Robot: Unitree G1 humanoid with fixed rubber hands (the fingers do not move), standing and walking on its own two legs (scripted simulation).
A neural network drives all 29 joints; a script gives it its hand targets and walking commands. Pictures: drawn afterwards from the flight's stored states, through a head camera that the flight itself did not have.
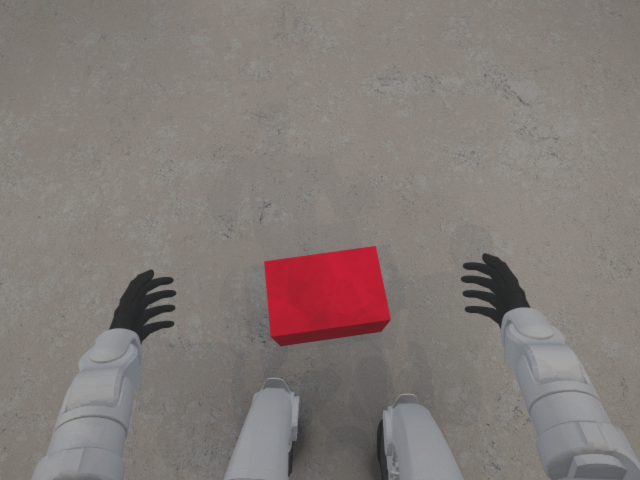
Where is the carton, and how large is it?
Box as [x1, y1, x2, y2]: [264, 246, 390, 345]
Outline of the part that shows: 375,246 264,261 271,337 280,345 380,331 390,318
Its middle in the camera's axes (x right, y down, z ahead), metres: +0.02 +0.16 +1.02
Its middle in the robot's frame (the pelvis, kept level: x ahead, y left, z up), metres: +0.46 +0.04 -0.59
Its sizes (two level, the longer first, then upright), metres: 0.281 0.185 0.188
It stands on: the floor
